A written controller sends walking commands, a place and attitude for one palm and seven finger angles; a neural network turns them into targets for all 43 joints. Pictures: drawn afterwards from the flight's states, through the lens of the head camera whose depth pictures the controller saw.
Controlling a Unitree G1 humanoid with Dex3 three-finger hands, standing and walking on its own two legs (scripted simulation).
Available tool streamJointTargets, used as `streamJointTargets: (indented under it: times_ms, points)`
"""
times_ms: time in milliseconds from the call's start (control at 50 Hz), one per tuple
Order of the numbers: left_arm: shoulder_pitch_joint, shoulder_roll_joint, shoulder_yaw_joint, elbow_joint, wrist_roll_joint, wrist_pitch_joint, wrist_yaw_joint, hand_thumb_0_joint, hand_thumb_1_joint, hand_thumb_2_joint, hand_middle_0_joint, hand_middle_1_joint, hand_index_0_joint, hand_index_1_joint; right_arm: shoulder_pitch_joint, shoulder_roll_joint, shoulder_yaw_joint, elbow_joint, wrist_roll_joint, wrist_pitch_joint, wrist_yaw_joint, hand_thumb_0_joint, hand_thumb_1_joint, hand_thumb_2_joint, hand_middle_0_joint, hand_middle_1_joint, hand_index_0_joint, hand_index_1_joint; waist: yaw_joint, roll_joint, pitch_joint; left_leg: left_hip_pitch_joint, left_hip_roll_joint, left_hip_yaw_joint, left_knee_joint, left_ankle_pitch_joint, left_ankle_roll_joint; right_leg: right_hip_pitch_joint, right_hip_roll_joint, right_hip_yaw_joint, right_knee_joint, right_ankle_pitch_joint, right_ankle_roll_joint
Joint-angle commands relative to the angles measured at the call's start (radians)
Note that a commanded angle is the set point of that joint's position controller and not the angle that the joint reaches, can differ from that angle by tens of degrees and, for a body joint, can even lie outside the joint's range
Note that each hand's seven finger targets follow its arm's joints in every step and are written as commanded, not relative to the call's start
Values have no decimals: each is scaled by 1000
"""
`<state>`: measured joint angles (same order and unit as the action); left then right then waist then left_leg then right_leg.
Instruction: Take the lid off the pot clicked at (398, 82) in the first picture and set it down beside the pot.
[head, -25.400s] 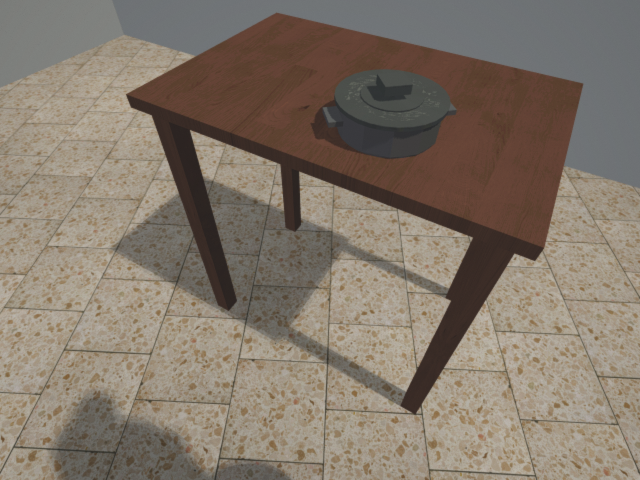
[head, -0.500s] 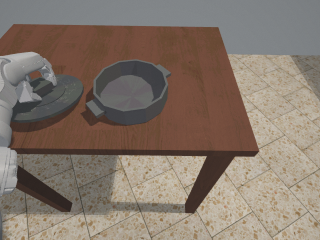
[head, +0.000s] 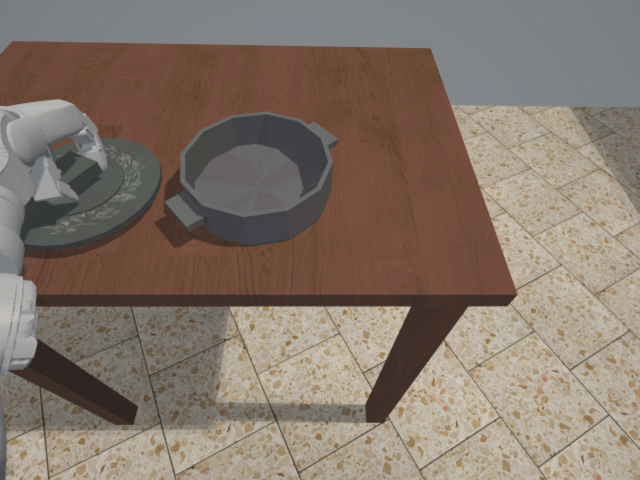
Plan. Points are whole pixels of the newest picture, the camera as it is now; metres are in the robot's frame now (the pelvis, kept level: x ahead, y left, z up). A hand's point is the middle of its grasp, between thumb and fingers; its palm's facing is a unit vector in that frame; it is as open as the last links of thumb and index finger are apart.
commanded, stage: open the fingers wide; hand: left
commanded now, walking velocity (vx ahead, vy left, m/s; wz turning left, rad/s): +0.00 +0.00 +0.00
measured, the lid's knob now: (71, 172) +0.48 +0.30 +0.12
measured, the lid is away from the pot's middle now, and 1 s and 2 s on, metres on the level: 0.23 0.24 0.24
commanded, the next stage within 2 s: raise the empty hand in 1.06 s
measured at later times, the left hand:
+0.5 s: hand (55, 175) +0.45 +0.30 +0.13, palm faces -0.38 -0.07 -0.92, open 8.8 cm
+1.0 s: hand (54, 176) +0.46 +0.31 +0.13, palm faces -0.37 -0.07 -0.93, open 10.9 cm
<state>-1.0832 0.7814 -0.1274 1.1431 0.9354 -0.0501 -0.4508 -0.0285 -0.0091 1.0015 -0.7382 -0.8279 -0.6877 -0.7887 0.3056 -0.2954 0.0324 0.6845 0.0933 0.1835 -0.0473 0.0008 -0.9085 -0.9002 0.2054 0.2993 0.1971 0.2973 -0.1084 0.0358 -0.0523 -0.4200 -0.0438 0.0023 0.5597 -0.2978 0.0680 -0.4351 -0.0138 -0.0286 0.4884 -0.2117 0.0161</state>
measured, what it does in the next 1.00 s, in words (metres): stands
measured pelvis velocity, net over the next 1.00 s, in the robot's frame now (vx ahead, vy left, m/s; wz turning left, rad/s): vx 0.00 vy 0.00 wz -0.01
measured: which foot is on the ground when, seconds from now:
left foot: down 0.00-1.00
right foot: down 0.00-1.00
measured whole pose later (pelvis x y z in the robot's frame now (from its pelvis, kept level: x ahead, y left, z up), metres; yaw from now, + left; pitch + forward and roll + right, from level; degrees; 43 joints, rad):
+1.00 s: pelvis +0.00 +0.00 +0.00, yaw +0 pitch +10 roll -2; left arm -0.98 0.81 -0.06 0.99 0.93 -0.13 -0.41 0.00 -0.11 0.90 -0.51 -0.64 -0.49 -0.63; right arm 0.27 -0.28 0.03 0.65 0.09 0.26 -0.06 0.00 -0.91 -0.90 0.21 0.30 0.20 0.30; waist -0.09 0.03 -0.05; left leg -0.46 -0.04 0.00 0.60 -0.32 0.07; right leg -0.46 -0.01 -0.03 0.50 -0.22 0.02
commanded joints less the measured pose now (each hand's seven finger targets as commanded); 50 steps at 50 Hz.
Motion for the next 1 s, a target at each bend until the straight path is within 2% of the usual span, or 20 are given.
streamJointTargets:
  times_ms: [0, 20, 80, 120, 160, 180, 220, 280, 340, 380, 420, 480, 520, 580, 680, 760, 780, 800, 880, 980]
  points:
    - [-344, 231, 86, -266, 4, -100, 48, 0, 383, 1207, -842, -870, -820, -841, 30, -161, -68, -101, -15, 19, -21, 0, -900, -900, 200, 300, 200, 300, -4, 13, -322, 188, 24, -43, -23, 400, -1, 65, 59, -22, -4, 172, -62]
    - [-341, 291, 134, -273, -3, -111, 49, 0, 371, 1194, -830, -868, -808, -841, 26, -165, -66, -109, -15, 31, -24, 0, -900, -900, 200, 300, 200, 300, 4, 6, -327, 163, 19, -38, -29, 352, 1, 87, 58, -19, -3, 159, -63]
    - [-387, 288, 117, -308, -18, -102, 60, 0, 335, 1156, -793, -861, -773, -835, 18, -160, -67, -115, -5, 41, -27, 0, -900, -900, 200, 300, 200, 300, -1, 87, -348, 180, 14, -36, -32, 352, 1, 87, 55, -18, -7, 160, -68]
    - [-377, 350, 165, -279, 2, -97, 75, 0, 310, 1135, -770, -853, -751, -829, 31, -159, -61, -104, -6, 43, -29, 0, -900, -900, 200, 300, 200, 300, 7, 85, -354, 175, 13, -41, -31, 348, -3, 88, 60, -20, -2, 154, -70]
    - [-372, 271, 97, -242, 0, -84, 72, 0, 283, 1115, -748, -844, -731, -821, 29, -155, -59, -100, -2, 43, -30, 0, -900, -900, 200, 300, 200, 300, -5, 72, -321, 157, 13, -37, -38, 309, -4, 67, 60, -23, -9, 135, -67]
    - [-377, 279, 109, -275, -6, -89, 73, 0, 270, 1106, -738, -838, -721, -816, 25, -159, -61, -102, 2, 42, -29, 0, -900, -900, 200, 300, 200, 300, 0, 103, -331, 187, 18, -42, -37, 358, -9, 63, 60, -26, -10, 146, -72]
    - [-356, 335, 154, -238, 4, -85, 79, 0, 242, 1089, -717, -826, -701, -806, 30, -157, -58, -103, -5, 42, -33, 0, -900, -900, 200, 300, 200, 300, 6, 31, -350, 147, 11, -33, -30, 319, 0, 107, 60, -18, -3, 159, -66]
    - [-374, 287, 105, -242, -6, -78, 70, 0, 200, 1064, -687, -805, -673, -788, 19, -159, -54, -104, 4, 42, -37, 0, -900, -900, 200, 300, 200, 300, -3, 50, -331, 133, 13, -27, -35, 330, 2, 108, 56, -20, -5, 184, -67]
    - [-355, 353, 154, -222, 7, -75, 74, 0, 158, 1040, -658, -784, -646, -769, 20, -157, -52, -111, -1, 44, -39, 0, -900, -900, 200, 300, 200, 300, 9, 18, -350, 105, 8, -20, -30, 303, 4, 141, 56, -12, 3, 185, -62]
    - [-370, 294, 103, -229, 1, -74, 67, 0, 129, 1024, -639, -769, -628, -755, 9, -159, -51, -112, 6, 45, -41, 0, -900, -900, 200, 300, 200, 300, -3, 45, -331, 111, 13, -20, -29, 314, 1, 114, 54, -19, 2, 185, -64]
    - [-360, 339, 140, -223, 10, -75, 71, 0, 101, 1009, -620, -754, -610, -742, 14, -157, -51, -111, 1, 46, -42, 0, -900, -900, 200, 300, 200, 300, 3, 45, -348, 119, 11, -18, -21, 299, 1, 113, 57, -13, 6, 173, -62]
    - [-366, 316, 124, -254, 2, -78, 65, 0, 58, 985, -591, -732, -583, -721, 6, -157, -51, -119, 4, 47, -42, 0, -900, -900, 200, 300, 200, 300, 3, 69, -368, 141, 14, -24, -16, 379, -2, 118, 56, -16, 11, 209, -64]
    - [-345, 358, 167, -253, 4, -82, 66, 0, 30, 969, -572, -717, -566, -708, 12, -153, -54, -119, -4, 49, -40, 0, -900, -900, 200, 300, 200, 300, 10, 47, -391, 148, 14, -26, -8, 393, 0, 134, 57, -12, 15, 216, -59]
    - [-346, 304, 118, -253, -7, -78, 57, 0, -13, 947, -545, -692, -540, -686, -1, -155, -52, -122, 3, 53, -37, 0, -900, -900, 200, 300, 200, 300, 1, 68, -350, 137, 15, -23, -10, 390, -1, 113, 57, -16, 8, 212, -61]
    - [-338, 305, 132, -291, -9, -86, 58, 0, -85, 911, -499, -650, -497, -648, 1, -154, -57, -121, -1, 58, -33, 0, -900, -900, 200, 300, 200, 300, 4, 92, -388, 188, 18, -34, 1, 468, -8, 96, 61, -19, 12, 222, -62]
    - [-367, 323, 145, -308, -11, -83, 61, 0, -130, 891, -474, -622, -474, -622, 10, -153, -58, -113, -4, 62, -29, 0, -900, -900, 200, 300, 200, 300, 5, 68, -384, 178, 18, -38, -9, 426, -4, 102, 61, -17, 9, 204, -61]
    - [-355, 290, 121, -294, -14, -84, 60, 0, -131, 893, -475, -620, -475, -620, 4, -154, -58, -116, -3, 61, -30, 0, -900, -900, 200, 300, 200, 300, 1, 90, -373, 192, 17, -39, -5, 453, -8, 82, 63, -24, 7, 208, -65]
    - [-365, 324, 149, -297, -7, -84, 63, 0, -131, 894, -476, -617, -476, -617, 10, -152, -57, -110, -5, 62, -30, 0, -900, -900, 200, 300, 200, 300, 6, 69, -384, 183, 21, -41, -5, 440, -9, 91, 62, -20, 12, 200, -60]
    - [-342, 301, 137, -312, -13, -87, 67, 0, -134, 900, -480, -610, -480, -610, 1, -152, -57, -118, -4, 61, -26, 0, -900, -900, 200, 300, 200, 300, 8, 94, -387, 204, 22, -45, -5, 494, -15, 91, 62, -25, 10, 217, -65]
    - [-317, 335, 170, -317, -15, -89, 73, 0, -137, 906, -484, -602, -484, -602, -4, -151, -56, -123, -6, 59, -24, 0, -900, -900, 200, 300, 200, 300, 17, 84, -388, 195, 24, -45, -14, 492, -13, 119, 60, -23, 5, 222, -64]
